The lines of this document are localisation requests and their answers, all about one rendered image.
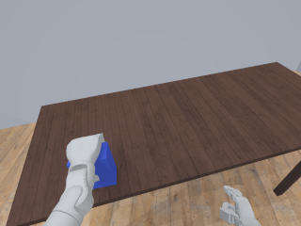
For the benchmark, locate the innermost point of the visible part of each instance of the sponge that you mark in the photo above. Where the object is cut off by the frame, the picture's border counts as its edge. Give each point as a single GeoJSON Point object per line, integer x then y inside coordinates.
{"type": "Point", "coordinates": [105, 167]}

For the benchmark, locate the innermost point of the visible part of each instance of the robot left forearm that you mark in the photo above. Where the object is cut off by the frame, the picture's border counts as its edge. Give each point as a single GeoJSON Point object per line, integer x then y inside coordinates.
{"type": "Point", "coordinates": [77, 200]}

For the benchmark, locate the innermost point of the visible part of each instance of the right robot hand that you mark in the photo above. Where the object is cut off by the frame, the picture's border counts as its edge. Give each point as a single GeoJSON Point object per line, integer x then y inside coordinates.
{"type": "Point", "coordinates": [241, 208]}

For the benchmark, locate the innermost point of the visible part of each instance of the robot right forearm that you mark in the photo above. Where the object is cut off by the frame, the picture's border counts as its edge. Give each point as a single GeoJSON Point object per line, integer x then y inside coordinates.
{"type": "Point", "coordinates": [248, 221]}

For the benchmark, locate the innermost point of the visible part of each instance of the table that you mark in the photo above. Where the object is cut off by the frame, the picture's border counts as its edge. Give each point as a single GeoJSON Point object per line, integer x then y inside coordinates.
{"type": "Point", "coordinates": [165, 134]}

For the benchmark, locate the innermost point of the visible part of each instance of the left robot hand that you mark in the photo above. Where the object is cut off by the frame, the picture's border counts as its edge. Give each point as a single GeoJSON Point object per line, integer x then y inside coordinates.
{"type": "Point", "coordinates": [85, 149]}

